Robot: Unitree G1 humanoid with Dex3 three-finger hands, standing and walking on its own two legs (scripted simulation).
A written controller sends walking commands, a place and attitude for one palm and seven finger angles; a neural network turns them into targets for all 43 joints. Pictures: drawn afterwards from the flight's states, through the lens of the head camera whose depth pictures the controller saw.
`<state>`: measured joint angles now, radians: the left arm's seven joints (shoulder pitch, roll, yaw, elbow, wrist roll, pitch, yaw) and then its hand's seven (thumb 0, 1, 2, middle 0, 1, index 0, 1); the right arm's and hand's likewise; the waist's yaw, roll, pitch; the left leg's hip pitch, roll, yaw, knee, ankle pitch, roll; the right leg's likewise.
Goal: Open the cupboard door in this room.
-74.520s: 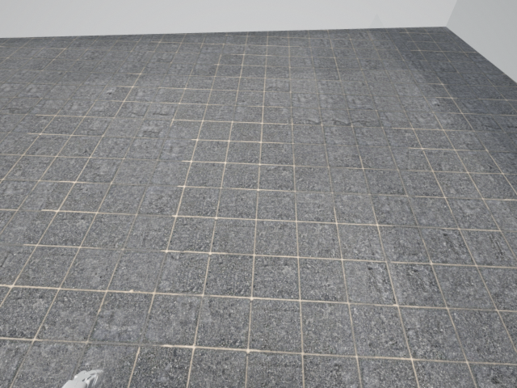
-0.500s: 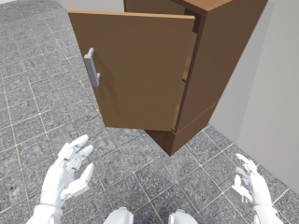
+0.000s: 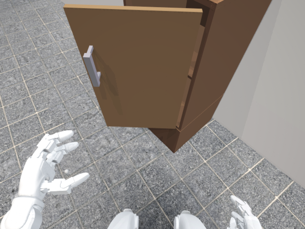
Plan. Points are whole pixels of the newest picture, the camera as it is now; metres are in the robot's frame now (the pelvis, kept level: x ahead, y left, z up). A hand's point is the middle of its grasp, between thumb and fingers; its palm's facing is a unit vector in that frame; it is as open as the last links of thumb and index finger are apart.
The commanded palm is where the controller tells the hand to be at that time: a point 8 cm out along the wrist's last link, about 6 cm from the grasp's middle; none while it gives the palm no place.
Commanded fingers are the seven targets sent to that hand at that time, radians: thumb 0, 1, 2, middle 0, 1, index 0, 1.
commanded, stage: raise the hand with hooked fingers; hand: left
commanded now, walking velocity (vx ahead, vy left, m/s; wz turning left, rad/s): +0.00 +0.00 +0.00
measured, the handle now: (93, 66) +0.57 +0.22 +0.06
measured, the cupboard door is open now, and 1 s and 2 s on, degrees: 46 46 46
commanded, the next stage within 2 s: move the hooked fingers beside the handle in 1.22 s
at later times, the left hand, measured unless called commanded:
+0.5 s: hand (46, 152) +0.28 +0.26 +0.06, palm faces +0.03 -1.00 -0.06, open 13.8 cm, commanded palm +0.26 +0.32 +0.07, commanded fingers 0.00 -0.50 0.30 -0.30 -1.20 -0.30 -1.20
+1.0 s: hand (43, 139) +0.30 +0.27 +0.07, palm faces +0.02 -1.00 -0.03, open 13.9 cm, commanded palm +0.28 +0.32 +0.08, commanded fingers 0.00 -0.50 0.30 -0.30 -1.20 -0.30 -1.20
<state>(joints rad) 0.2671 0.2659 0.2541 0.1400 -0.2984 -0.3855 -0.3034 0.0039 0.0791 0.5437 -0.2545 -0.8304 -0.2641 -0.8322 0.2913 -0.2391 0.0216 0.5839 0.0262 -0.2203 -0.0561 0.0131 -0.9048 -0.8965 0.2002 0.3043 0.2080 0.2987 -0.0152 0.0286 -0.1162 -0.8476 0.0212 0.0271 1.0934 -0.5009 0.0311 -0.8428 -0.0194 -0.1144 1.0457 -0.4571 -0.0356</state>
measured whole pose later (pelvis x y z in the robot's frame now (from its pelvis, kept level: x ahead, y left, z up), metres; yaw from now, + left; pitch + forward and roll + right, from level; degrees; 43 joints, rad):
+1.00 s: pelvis +0.01 +0.01 +0.02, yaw -1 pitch +13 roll -2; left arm -0.02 0.40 0.43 0.45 -0.35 -0.34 -0.50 -0.01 -0.49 0.30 -0.30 -1.20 -0.30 -1.20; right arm 0.30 -0.29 0.03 0.55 0.04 -0.18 -0.06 0.01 -0.91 -0.90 0.20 0.30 0.21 0.30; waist -0.02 0.01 -0.09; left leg -0.72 0.02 0.04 0.96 -0.47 0.04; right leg -0.72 -0.01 -0.10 0.91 -0.41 -0.02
